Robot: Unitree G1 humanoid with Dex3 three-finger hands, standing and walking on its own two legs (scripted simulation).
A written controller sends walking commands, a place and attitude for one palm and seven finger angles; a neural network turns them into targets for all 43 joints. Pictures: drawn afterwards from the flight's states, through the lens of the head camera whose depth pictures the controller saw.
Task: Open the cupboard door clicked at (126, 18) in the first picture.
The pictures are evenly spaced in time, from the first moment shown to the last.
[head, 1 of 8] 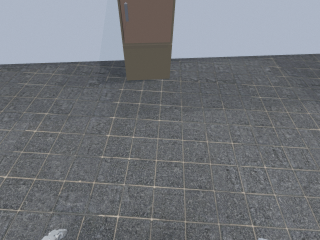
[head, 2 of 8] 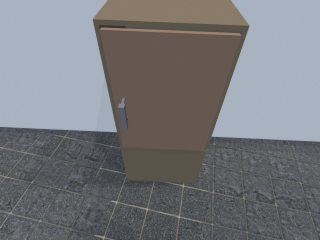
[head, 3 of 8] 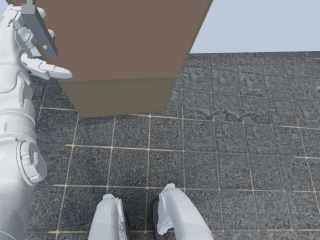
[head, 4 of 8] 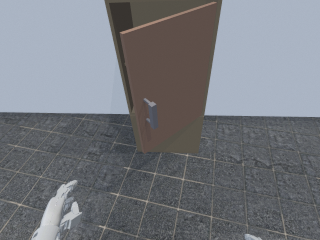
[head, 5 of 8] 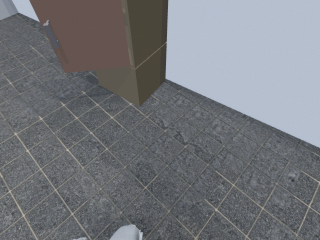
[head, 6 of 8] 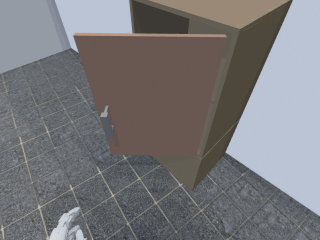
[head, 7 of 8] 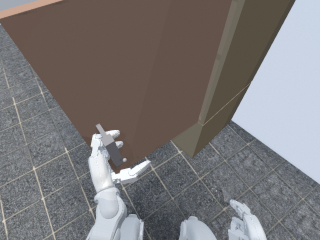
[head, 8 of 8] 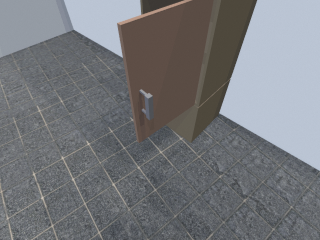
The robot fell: no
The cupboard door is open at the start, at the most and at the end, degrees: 0 84 84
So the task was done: yes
